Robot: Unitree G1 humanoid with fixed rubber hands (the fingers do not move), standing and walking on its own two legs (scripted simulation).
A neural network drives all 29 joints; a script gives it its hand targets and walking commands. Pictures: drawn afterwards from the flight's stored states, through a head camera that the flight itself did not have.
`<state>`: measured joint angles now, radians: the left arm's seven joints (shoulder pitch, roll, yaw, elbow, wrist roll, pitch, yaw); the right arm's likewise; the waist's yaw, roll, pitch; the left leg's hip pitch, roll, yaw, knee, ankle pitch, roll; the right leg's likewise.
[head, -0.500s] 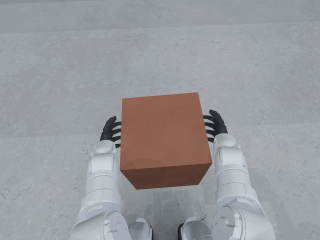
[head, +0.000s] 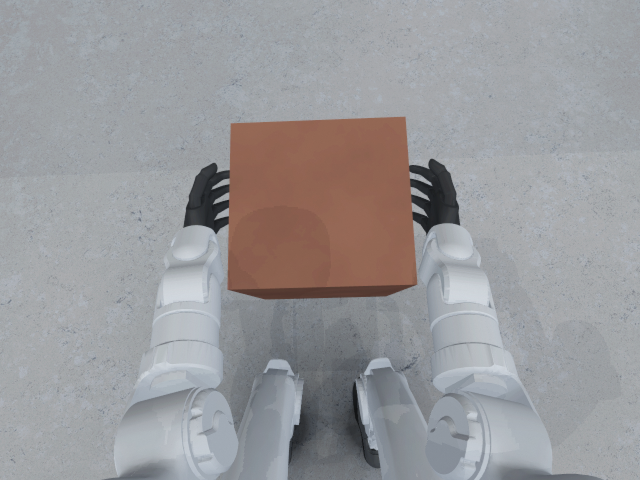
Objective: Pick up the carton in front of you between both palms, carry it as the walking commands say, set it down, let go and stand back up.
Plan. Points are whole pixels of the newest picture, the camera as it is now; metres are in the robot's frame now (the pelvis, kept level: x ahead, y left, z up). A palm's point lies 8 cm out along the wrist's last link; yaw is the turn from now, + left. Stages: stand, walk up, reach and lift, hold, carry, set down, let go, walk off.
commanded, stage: set down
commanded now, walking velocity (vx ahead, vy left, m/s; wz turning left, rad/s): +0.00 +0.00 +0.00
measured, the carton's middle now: (322, 225) +0.44 +0.01 -0.15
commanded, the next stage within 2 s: none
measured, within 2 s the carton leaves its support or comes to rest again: rests again in 1.38 s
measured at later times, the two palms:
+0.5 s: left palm (225, 234) +0.46 +0.18 -0.25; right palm (399, 237) +0.45 -0.12 -0.24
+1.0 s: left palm (239, 234) +0.50 +0.18 -0.40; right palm (381, 242) +0.48 -0.12 -0.39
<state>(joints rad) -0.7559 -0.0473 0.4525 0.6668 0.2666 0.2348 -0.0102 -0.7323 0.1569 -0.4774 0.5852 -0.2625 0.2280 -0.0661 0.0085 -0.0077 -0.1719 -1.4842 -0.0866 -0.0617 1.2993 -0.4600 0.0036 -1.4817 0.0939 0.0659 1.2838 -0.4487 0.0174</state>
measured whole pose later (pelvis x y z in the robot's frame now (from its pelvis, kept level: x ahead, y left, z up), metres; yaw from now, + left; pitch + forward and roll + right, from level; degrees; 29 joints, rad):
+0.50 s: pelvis -0.03 +0.00 -0.13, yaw -1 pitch +46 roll -3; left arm -1.09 0.14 0.32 0.79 0.13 0.24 0.03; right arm -1.01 0.05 -0.44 0.66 -0.12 0.20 -0.15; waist 0.00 -0.03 -0.06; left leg -2.02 -0.13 -0.07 1.76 -0.54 -0.01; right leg -2.00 0.13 0.05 1.73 -0.53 0.05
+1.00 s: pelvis -0.05 +0.01 -0.23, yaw -3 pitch +41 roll -4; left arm -1.44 0.31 0.20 0.98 0.05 0.25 0.05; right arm -1.34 -0.05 -0.44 0.77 -0.05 0.24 -0.20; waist 0.02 -0.02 0.28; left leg -2.23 -0.12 -0.03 2.12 -0.59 0.00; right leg -2.20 0.17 0.03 2.07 -0.58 0.10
